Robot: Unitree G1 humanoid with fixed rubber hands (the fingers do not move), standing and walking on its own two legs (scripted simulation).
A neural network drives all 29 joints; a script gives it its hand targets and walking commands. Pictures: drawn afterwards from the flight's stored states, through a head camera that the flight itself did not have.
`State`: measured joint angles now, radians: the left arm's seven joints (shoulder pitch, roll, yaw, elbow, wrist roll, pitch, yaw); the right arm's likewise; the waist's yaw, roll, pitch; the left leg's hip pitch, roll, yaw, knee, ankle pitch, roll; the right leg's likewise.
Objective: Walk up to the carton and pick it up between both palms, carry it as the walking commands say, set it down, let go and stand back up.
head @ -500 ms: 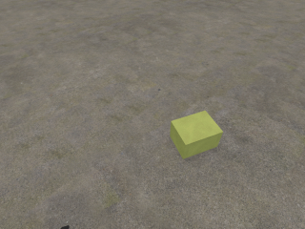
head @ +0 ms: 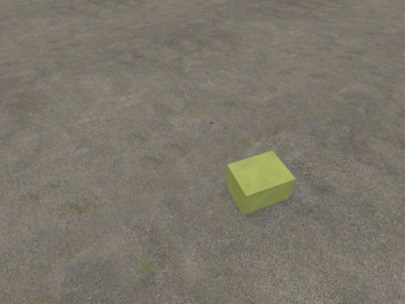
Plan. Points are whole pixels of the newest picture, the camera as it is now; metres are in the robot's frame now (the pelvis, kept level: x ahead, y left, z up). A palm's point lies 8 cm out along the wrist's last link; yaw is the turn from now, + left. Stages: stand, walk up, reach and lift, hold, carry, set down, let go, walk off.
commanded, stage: walk up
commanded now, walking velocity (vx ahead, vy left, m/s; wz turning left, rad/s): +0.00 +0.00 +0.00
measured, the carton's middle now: (258, 181) +0.95 -0.26 -0.69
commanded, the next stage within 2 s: none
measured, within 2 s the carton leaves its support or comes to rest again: neither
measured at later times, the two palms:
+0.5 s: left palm out of the picture +0.18 +0.27 -0.10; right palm out of the picture +0.05 -0.42 -0.12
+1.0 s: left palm (153, 217) +0.38 +0.17 -0.10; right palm out of the picture +0.15 -0.46 -0.10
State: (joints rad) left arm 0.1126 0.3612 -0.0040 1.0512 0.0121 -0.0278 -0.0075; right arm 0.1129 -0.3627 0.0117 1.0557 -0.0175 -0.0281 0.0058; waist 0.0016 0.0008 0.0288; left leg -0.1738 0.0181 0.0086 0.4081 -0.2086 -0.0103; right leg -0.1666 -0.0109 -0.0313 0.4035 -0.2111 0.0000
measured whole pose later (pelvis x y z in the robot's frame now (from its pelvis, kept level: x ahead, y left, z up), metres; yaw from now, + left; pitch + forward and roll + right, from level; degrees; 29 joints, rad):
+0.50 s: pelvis +0.05 -0.06 -0.03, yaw -8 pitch -2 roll +1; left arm 0.26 0.48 0.10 0.89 0.02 -0.05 -0.09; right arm 0.28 -0.49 -0.09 0.95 -0.04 -0.05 0.04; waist -0.01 0.01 0.04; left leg -0.16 0.14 0.10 0.69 -0.47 0.03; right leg -0.40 -0.07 -0.03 0.64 -0.23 0.00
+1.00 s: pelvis +0.21 -0.12 -0.01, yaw -13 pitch -1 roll +0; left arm 0.30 0.45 0.05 0.80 0.01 -0.07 -0.05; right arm 0.38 -0.46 -0.08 0.82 -0.03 -0.06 0.05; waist -0.06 -0.01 0.06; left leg -0.14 0.07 0.12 0.54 -0.37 0.00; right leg -0.50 -0.05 -0.02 0.72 -0.26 -0.01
